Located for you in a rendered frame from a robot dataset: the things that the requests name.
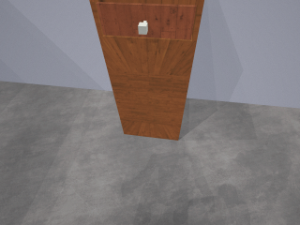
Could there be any handle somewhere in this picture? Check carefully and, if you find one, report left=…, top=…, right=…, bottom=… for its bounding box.
left=138, top=21, right=148, bottom=35

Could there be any cabinet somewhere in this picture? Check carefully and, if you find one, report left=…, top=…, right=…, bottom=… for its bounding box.
left=89, top=0, right=204, bottom=141

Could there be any drawer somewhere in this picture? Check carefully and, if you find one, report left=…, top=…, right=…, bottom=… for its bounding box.
left=96, top=2, right=197, bottom=40

